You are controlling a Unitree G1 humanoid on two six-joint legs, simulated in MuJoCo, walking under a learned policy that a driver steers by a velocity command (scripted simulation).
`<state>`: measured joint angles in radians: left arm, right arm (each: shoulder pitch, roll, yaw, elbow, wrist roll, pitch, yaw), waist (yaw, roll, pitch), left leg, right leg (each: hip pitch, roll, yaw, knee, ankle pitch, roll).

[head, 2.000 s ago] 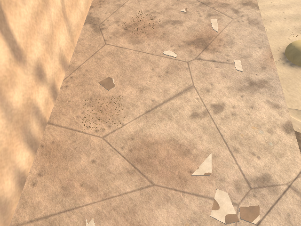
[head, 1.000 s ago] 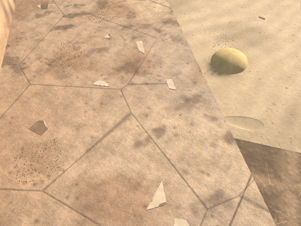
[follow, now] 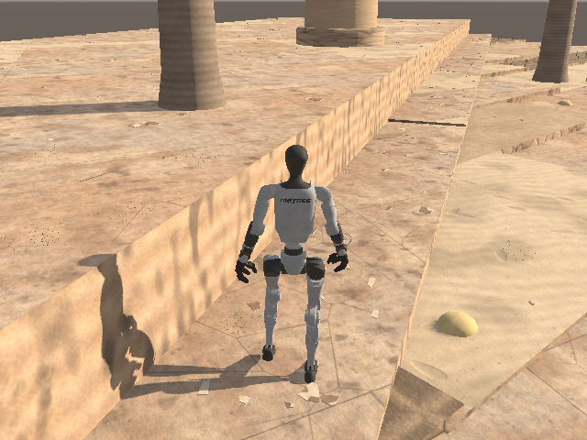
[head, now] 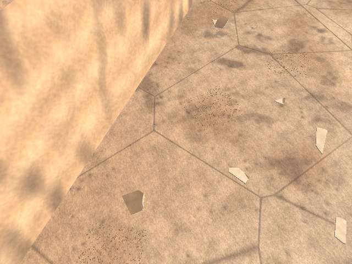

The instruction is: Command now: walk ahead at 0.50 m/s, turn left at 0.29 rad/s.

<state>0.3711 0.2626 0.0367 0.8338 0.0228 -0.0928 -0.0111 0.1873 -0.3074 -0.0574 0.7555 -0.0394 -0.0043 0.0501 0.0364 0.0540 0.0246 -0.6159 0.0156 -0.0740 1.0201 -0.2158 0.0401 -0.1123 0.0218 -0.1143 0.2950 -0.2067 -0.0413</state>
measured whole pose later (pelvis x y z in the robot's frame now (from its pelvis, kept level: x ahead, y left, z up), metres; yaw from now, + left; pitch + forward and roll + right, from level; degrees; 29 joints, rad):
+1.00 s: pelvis +0.36 +0.02 -0.01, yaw -20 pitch +1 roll +1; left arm 0.23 0.27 0.08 0.79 0.02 0.03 0.00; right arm 0.15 -0.24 -0.04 0.79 -0.03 0.05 -0.03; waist 0.03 0.01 0.07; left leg -0.52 0.03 -0.07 0.97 -0.39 -0.04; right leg -0.37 0.13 0.06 0.43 -0.07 -0.11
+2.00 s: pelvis +0.37 +0.06 -0.01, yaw -38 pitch -2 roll +0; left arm 0.19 0.24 0.02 0.99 0.01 0.03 0.02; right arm 0.30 -0.22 -0.02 0.99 -0.02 0.01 -0.02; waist -0.02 0.00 0.01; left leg -0.17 0.01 -0.02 0.50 -0.35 0.01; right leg -0.15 0.06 0.05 0.46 -0.32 -0.05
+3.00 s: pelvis +0.71 -0.22 -0.02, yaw -25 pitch +0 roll +0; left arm 0.44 0.17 0.02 1.04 0.02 -0.09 0.04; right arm 0.02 -0.19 -0.03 0.87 -0.03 -0.02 0.05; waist 0.04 0.01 0.07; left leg -0.57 0.01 0.15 0.65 -0.08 0.12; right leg 0.14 0.05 -0.28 0.25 -0.39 -0.05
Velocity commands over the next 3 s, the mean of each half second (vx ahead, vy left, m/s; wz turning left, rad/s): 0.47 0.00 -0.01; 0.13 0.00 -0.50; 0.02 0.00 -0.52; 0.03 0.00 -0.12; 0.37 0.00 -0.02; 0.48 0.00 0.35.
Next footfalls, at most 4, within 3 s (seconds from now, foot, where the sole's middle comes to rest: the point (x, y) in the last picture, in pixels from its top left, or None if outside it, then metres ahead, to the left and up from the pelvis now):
0.22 left None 0.26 0.12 -0.78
0.70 right None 0.47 -0.06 -0.78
1.22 left None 0.47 0.14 -0.78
1.62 right None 0.32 -0.03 -0.78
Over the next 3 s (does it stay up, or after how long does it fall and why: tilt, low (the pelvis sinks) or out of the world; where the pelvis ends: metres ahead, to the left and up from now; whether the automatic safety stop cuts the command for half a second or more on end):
stays up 0.71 -0.22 -0.02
